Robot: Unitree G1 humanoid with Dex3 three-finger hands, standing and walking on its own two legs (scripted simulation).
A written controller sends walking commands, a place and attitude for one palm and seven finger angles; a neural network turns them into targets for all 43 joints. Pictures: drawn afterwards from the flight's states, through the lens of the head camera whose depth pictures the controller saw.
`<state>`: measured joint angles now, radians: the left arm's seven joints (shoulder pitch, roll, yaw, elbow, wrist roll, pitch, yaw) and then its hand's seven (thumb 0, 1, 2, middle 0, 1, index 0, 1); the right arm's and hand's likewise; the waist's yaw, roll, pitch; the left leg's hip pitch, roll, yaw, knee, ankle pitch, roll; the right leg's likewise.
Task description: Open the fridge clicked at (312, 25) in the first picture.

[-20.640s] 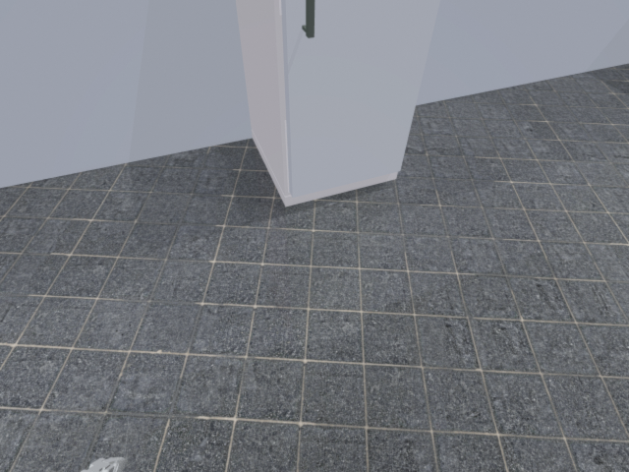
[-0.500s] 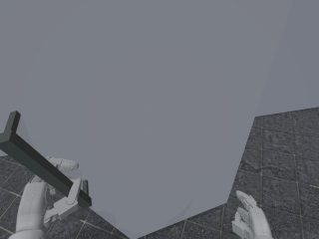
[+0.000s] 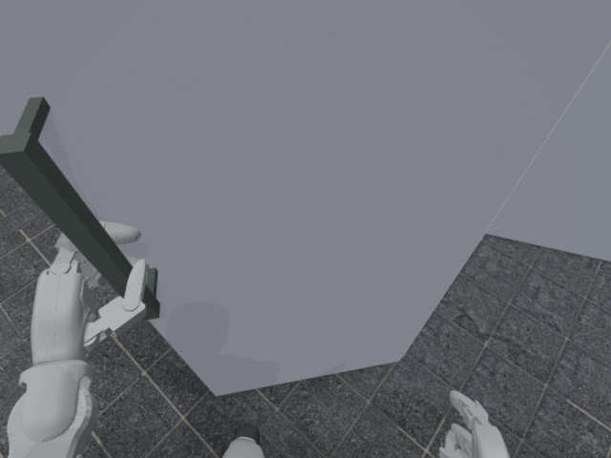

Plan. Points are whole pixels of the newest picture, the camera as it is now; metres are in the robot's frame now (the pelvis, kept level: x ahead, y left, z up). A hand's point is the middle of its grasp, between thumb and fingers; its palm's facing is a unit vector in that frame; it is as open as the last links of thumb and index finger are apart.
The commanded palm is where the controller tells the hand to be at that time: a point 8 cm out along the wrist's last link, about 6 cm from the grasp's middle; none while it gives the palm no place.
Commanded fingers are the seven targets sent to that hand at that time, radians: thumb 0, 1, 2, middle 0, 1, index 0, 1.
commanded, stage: walk backward, drawing the door open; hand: left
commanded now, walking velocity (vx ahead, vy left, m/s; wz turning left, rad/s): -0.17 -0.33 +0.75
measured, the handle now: (106, 235) +0.31 +0.21 +0.17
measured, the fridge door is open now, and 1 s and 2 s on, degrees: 27 67 72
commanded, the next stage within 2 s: stop walking and hold the door back in 1.02 s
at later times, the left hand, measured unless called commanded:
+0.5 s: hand out of the picture +0.12 +0.10 +0.12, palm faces +0.64 -0.68 -0.36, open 6.5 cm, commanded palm +0.06 +0.12 +0.13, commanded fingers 0.00 0.90 0.90 -0.45 -1.40 -0.45 -1.40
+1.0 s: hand out of the picture +0.01 -0.04 +0.13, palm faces +0.85 -0.43 -0.30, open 6.3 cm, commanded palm -0.06 -0.04 +0.13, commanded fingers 0.00 0.90 0.90 -0.45 -1.40 -0.45 -1.40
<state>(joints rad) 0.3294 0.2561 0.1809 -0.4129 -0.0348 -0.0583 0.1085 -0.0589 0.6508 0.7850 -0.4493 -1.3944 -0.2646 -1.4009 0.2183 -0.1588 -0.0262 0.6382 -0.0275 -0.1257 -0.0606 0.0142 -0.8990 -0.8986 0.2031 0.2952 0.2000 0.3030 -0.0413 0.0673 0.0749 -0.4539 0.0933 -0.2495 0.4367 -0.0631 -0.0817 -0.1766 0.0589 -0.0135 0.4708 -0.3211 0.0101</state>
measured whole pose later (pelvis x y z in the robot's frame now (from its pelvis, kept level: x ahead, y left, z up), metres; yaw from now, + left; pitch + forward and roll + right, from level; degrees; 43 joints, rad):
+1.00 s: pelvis -0.01 -0.39 +0.01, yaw +45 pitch -1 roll -4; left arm 0.25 0.32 0.26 -0.32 -0.04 -0.06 0.10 -0.02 0.65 0.78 -0.44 -1.38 -0.30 -1.38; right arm 0.20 -0.15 0.00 0.61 -0.01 -0.14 -0.06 0.01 -0.90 -0.90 0.20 0.30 0.20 0.30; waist 0.00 0.04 0.13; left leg -0.28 0.14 -0.11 0.48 -0.19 -0.08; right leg -0.46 -0.02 -0.01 0.85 -0.36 0.08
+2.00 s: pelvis -0.01 -0.56 +0.00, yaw +58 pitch -3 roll -1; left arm -0.69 0.47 0.35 0.91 -0.01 -0.18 0.04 -0.06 0.60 0.78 -0.45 -1.40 -0.45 -1.40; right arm 0.25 -0.29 -0.01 0.78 0.04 -0.07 -0.10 0.01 -0.91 -0.90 0.21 0.30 0.20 0.30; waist -0.07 0.04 0.15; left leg -0.42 0.03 0.01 1.00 -0.45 -0.01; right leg -0.29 -0.02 -0.07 0.56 -0.23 -0.02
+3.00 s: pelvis -0.05 -0.57 -0.01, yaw +52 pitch +5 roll -1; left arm -0.61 0.52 0.36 0.83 0.03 -0.27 -0.02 -0.01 -0.42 0.26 -0.38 -1.31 -0.35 -1.29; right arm 0.36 -0.30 0.00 0.70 0.02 -0.10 -0.07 0.01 -0.90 -0.90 0.20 0.29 0.20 0.30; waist -0.07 -0.03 -0.02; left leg -0.54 0.02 0.02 0.68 -0.23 0.02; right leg -0.48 0.02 -0.02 0.67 -0.27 -0.01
